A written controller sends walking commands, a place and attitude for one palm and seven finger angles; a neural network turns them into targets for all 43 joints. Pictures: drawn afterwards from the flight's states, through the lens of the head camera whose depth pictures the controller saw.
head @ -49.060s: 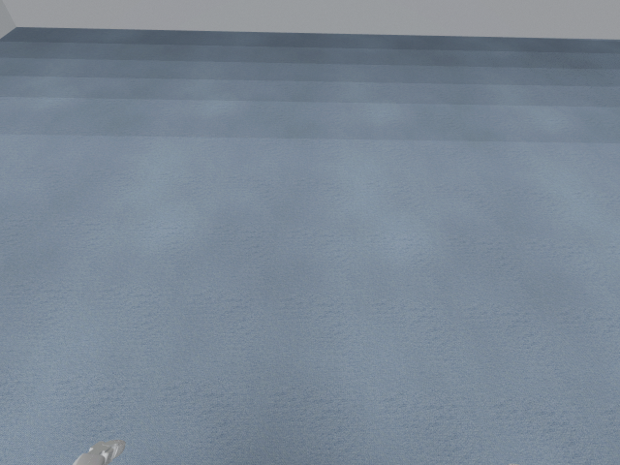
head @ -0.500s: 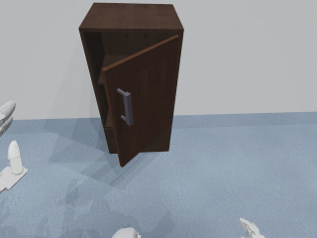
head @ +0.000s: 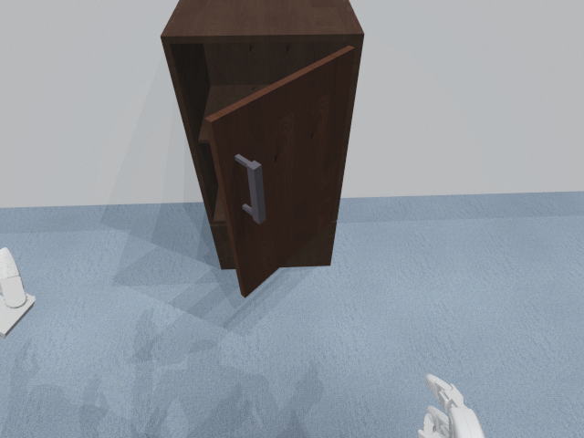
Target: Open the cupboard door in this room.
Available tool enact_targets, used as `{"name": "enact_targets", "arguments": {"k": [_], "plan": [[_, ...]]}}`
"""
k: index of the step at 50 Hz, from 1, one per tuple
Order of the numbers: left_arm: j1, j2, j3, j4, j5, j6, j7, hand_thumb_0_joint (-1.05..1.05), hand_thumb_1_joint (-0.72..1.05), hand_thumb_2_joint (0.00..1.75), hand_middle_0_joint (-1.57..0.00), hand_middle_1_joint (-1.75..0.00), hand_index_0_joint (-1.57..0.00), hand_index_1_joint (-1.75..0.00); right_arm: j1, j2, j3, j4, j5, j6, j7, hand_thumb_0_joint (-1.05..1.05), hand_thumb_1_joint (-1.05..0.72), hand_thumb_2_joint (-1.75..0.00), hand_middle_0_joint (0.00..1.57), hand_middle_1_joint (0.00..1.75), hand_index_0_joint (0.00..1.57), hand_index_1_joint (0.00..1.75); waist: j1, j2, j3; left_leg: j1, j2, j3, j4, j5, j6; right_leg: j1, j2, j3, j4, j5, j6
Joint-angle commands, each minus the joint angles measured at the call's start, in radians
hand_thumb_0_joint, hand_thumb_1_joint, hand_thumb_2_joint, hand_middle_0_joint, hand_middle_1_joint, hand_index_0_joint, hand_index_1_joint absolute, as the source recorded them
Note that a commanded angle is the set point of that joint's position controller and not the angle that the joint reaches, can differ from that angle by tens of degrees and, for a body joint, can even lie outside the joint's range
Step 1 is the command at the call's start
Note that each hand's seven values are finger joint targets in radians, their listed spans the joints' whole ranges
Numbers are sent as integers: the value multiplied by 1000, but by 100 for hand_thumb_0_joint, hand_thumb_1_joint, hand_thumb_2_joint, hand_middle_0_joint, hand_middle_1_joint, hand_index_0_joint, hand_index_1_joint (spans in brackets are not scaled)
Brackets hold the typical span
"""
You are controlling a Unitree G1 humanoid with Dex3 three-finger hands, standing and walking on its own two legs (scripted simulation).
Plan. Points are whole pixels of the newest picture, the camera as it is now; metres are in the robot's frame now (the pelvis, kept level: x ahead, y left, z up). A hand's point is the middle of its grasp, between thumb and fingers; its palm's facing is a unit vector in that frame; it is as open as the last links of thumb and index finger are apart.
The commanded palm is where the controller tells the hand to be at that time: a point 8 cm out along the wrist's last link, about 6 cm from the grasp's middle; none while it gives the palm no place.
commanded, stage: stop stepping back and stand still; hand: left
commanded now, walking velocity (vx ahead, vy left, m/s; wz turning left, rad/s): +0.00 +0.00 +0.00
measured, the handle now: (250, 189) +0.58 +0.12 -0.03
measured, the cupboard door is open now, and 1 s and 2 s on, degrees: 45 45 45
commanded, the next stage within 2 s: let the arm hang, fingers relaxed in 0.40 s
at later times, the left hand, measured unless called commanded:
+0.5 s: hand (15, 310) +0.20 +0.28 +0.17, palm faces +0.36 -0.79 -0.49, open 7.4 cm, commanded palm none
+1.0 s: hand out of the picture -0.06 +0.22 -0.17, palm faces +0.03 -0.98 -0.21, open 7.1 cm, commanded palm none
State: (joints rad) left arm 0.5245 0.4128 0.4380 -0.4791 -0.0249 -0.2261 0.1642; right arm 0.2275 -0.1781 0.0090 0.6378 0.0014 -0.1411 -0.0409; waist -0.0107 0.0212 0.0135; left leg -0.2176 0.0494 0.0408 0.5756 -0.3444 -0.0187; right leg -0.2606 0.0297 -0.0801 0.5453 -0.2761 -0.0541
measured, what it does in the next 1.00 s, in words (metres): stands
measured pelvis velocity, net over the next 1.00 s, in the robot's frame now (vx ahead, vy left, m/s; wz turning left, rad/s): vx -0.04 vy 0.03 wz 0.01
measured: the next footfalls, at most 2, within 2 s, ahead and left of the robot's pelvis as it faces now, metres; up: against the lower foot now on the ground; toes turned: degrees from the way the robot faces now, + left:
none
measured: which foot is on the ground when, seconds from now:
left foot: down 0.00-1.00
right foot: down 0.00-1.00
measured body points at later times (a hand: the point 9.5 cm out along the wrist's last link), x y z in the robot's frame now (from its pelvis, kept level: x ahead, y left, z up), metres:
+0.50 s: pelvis -0.01 +0.02 +0.01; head +0.01 +0.03 +0.46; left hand +0.18 +0.32 +0.20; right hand +0.16 -0.22 -0.07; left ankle -0.02 +0.13 -0.73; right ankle +0.01 -0.08 -0.73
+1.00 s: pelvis -0.04 +0.03 +0.01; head -0.01 +0.03 +0.46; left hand -0.06 +0.27 -0.15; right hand -0.07 -0.20 -0.15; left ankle -0.02 +0.13 -0.73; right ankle +0.01 -0.08 -0.73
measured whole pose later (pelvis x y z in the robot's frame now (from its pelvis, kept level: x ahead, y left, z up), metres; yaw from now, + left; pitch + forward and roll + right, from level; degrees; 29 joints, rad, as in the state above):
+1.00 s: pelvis -0.04 +0.03 +0.01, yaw +0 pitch -1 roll +0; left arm 0.33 0.19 0.02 1.05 0.02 0.03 0.02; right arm 0.35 -0.17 0.00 1.07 -0.02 0.04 -0.01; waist 0.00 0.00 0.07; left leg -0.25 0.00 0.02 0.48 -0.23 0.02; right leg -0.27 -0.01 -0.07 0.44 -0.16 -0.02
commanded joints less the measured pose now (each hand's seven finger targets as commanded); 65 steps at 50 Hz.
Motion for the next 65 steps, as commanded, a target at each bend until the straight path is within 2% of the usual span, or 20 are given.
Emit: {"name": "enact_targets", "arguments": {"k": [1, 3, 6, 9, 17, 24, 25, 26, 28, 30, 32, 33, 35, 37, 39, 43, 46, 49, 54, 65], "plan": [[21, 170, 116, -135, -13, -49, 20, 0, 90, 90, -20, -30, -20, -30, -63, -130, -60, -146, 7, -14, -6, 0, -90, -90, 20, 30, 20, 30, -7, -190, -120, -141, -24, -18, 68, -4, 13, 215, -262, 332, -179, 519, -49], [28, 169, 117, -148, -15, -48, 21, 0, 90, 90, -20, -30, -20, -30, -78, -121, -47, -150, 4, -1, -12, 0, -90, -90, 20, 30, 20, 30, -7, -138, -122, -104, -10, -30, -49, 37, 21, 216, -231, 259, -147, 490, -26], [4, 181, 122, -205, -23, -48, 18, 0, 90, 90, -20, -30, -20, -30, -106, -144, -51, -164, 3, 2, -26, 0, -90, -90, 20, 30, 20, 30, 6, 9, -116, 33, 50, -89, -184, 380, 38, 128, -81, 132, -76, 293, 49], [-24, 186, 116, -238, -14, -49, 15, 0, 90, 90, -20, -30, -20, -30, -103, -135, -43, -166, 0, -2, -35, 0, -90, -90, 20, 30, 20, 30, 11, 118, -105, 39, 96, -105, -207, 552, 48, 129, -43, 70, -24, 280, 66], [59, 164, 110, -205, -21, -36, 15, 0, 90, 90, -20, -30, -20, -30, -95, -146, -58, -176, 7, -8, -25, 0, -90, -90, 20, 30, 20, 30, 7, 55, -149, -8, 37, -42, -167, 452, 14, 229, -69, 105, -94, 446, 49], [53, 163, 115, -172, -29, -34, 14, 0, 90, 90, -20, -30, -20, -30, -106, -142, -53, -181, 5, 10, -32, 0, -90, -90, 20, 30, 20, 30, 7, 40, -88, -67, 26, -48, -228, 257, 18, 198, -60, 117, -154, 299, 56], [-69, -2, -350, 590, 68, 116, -134, 0, 90, 90, -20, -30, -20, -30, -172, -320, -95, 58, 14, -33, 63, 0, -90, -90, 20, 30, 20, 30, -27, 45, 22, -140, 35, -80, -75, 338, 30, 24, -132, 73, -21, 334, 32], [-66, -21, -314, 633, 60, 187, -157, 0, 90, 90, -20, -30, -20, -30, -88, -274, -97, 68, 5, 26, 60, 0, -90, -90, 20, 30, 20, 30, -10, 54, -64, -58, 56, -66, -97, 346, 28, -14, -139, 132, -54, 267, 17], [-97, -56, -329, 665, 58, 207, -164, 0, 90, 90, -20, -30, -20, -30, -55, -246, -80, 66, -12, 55, 55, 0, -90, -90, 20, 30, 20, 30, -5, 45, -70, -125, 93, -119, -134, 248, 68, -19, -109, 87, -16, 98, 26], [-166, -41, -341, 765, 65, 207, -166, 0, 90, 90, -20, -30, -20, -30, -81, -238, -59, 70, -23, 76, 53, 0, -90, -90, 20, 30, 20, 30, 10, -100, -45, -195, 89, -159, -163, 179, 91, 32, -91, 93, -13, 66, 28], [-221, -23, -353, 884, 70, 208, -163, 0, 90, 90, -20, -30, -20, -30, -69, -225, -53, 97, -28, 96, 50, 0, -90, -90, 20, 30, 20, 30, 6, -281, -57, -124, 34, -129, -109, 129, 73, -4, -138, 163, -100, 36, 8], [-235, -33, -361, 947, 66, 214, -160, 0, 90, 90, -20, -30, -20, -30, -38, -197, -46, 119, -30, 110, 49, 0, -90, -90, 20, 30, 20, 30, -4, -305, -59, -75, 2, -101, -74, 113, 67, -38, -173, 197, -141, 21, -7], [-275, -42, -383, 1060, 56, 226, -153, 0, 90, 90, -20, -30, -20, -30, -8, -166, -33, 170, -32, 132, 46, 0, -90, -90, 20, 30, 20, 30, -20, -254, -55, 3, -24, -70, -64, 127, 53, -84, -193, 212, -180, -1, -20], [-290, -49, -395, 1144, 52, 235, -147, 0, 90, 90, -20, -30, -20, -30, -14, -162, -23, 206, -33, 142, 44, 0, -90, -90, 20, 30, 20, 30, -14, -75, -20, -6, 2, -100, -133, 116, 54, -90, -150, 186, -173, -89, 2], [-259, -64, -400, 1241, 48, 234, -145, 0, 90, 90, -20, -30, -20, -30, -24, -145, -18, 241, -34, 142, 39, 0, -90, -90, 20, 30, 20, 30, 6, 91, 8, -96, 25, -125, -214, 31, 59, -5, -121, 161, -154, -56, 16], [-197, -100, -391, 1379, 45, 228, -140, 0, 90, 90, -20, -30, -20, -30, 24, -113, -25, 299, -32, 152, 27, 0, -90, -90, 20, 30, 20, 30, 19, 179, 2, -136, 25, -121, -249, -71, 54, 79, -114, 130, -178, -29, 11], [-199, -109, -398, 1440, 41, 224, -141, 0, 90, 90, -20, -30, -20, -30, 88, -96, -28, 343, -29, 156, 22, 0, -90, -90, 20, 30, 20, 30, 11, 125, 9, -132, 24, -118, -252, -74, 51, 80, -117, 132, -202, -51, 9], [-205, -125, -402, 1488, 40, 224, -139, 0, 90, 90, -20, -30, -20, -30, 145, -86, -30, 378, -28, 156, 19, 0, -90, -90, 20, 30, 20, 30, 3, -6, 39, -109, 27, -119, -245, -48, 57, 43, -120, 135, -220, -82, 11], [-188, -150, -405, 1544, 38, 222, -133, 0, 90, 90, -20, -30, -20, -30, 192, -61, -27, 425, -26, 151, 14, 0, -90, -90, 20, 30, 20, 30, 1, -74, 60, -78, 27, -109, -243, 6, 63, 15, -126, 134, -224, -77, 12], [-176, -189, -407, 1586, 39, 220, -124, 0, 90, 90, -20, -30, -20, -30, 178, -22, -19, 470, -24, 138, 8, 0, -90, -90, 20, 30, 20, 30, 8, -20, 95, -72, 40, -112, -278, 59, 59, 30, -120, 117, -185, 43, 19]]}}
